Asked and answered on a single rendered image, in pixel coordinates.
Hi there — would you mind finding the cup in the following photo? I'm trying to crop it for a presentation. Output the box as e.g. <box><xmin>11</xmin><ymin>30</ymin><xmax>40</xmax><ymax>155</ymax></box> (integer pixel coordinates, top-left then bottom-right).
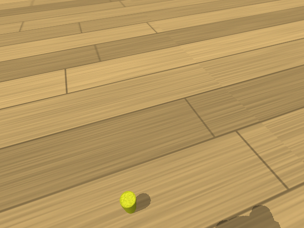
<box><xmin>120</xmin><ymin>191</ymin><xmax>136</xmax><ymax>214</ymax></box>

